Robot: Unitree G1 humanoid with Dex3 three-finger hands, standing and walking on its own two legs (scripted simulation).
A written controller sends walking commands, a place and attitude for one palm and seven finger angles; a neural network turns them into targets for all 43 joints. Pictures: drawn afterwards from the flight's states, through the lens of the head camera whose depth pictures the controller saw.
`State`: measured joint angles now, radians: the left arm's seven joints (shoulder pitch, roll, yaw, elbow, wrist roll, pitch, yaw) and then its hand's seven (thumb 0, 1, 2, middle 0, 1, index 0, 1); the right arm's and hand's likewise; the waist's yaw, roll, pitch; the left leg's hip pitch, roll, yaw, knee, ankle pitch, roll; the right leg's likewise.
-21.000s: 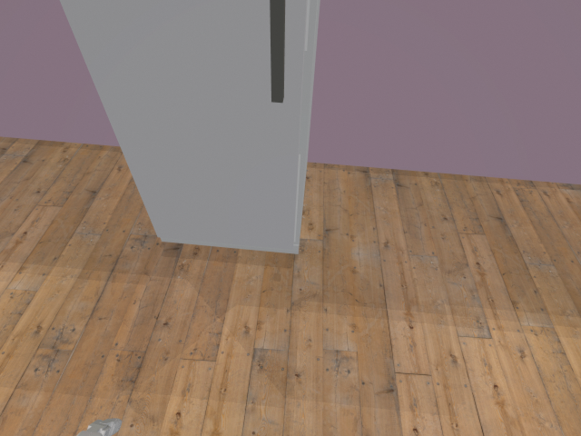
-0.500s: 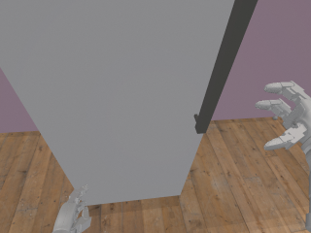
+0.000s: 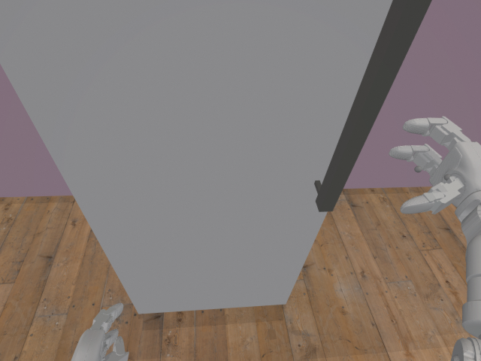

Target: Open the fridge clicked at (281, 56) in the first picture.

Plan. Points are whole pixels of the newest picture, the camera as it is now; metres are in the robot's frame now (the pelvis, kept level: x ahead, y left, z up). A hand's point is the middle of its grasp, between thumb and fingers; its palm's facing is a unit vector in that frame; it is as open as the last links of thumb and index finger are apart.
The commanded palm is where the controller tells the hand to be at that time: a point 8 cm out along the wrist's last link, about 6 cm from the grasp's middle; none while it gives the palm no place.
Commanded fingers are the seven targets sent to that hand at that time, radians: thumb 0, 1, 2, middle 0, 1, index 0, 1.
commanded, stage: move the hooked fingers beside the handle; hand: right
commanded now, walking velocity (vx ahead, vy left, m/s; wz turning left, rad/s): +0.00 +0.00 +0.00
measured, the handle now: (358, 100) +0.44 -0.14 +0.25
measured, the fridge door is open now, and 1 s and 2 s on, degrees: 0 0 0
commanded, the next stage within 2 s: feel for the door with the fingertips in 1.18 s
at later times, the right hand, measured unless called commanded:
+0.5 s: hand (398, 148) +0.41 -0.22 +0.19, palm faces -0.09 +1.00 -0.03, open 14.0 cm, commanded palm +0.39 -0.27 +0.19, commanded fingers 0.00 0.50 -0.30 0.30 1.20 0.30 1.20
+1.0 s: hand (394, 152) +0.40 -0.21 +0.19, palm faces -0.08 +1.00 -0.03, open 14.0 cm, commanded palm +0.38 -0.26 +0.19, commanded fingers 0.00 0.50 -0.30 0.30 1.20 0.30 1.20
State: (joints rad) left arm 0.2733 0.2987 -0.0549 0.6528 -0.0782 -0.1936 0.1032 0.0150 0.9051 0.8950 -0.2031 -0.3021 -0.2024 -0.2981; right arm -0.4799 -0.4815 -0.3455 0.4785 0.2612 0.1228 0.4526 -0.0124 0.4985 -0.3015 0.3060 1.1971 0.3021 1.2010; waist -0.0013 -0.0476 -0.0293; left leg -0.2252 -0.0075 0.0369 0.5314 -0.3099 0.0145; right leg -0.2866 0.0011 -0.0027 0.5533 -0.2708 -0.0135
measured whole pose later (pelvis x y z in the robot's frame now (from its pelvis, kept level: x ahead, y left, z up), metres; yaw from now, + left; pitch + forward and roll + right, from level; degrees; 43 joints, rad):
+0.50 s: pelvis +0.01 +0.00 +0.00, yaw +1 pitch +2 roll +0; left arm 0.32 0.30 -0.04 0.66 -0.07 -0.15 0.09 0.01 0.91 0.89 -0.20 -0.30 -0.20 -0.30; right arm -0.63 -0.49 -0.34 0.69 0.23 0.07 0.43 -0.01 0.50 -0.30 0.31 1.20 0.30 1.20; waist 0.03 -0.04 -0.05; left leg -0.26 -0.01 0.02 0.53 -0.31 0.01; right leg -0.31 0.00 -0.02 0.55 -0.27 -0.01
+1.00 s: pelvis +0.00 -0.01 +0.00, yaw +1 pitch +1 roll +0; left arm 0.28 0.28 -0.06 0.64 -0.07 -0.15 0.09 0.01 0.91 0.89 -0.20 -0.30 -0.20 -0.30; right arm -0.60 -0.45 -0.30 0.62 0.22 0.10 0.38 -0.01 0.50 -0.30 0.31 1.20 0.30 1.20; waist 0.02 -0.04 -0.05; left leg -0.24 0.00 0.02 0.52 -0.30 0.01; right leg -0.30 0.01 -0.02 0.54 -0.27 -0.02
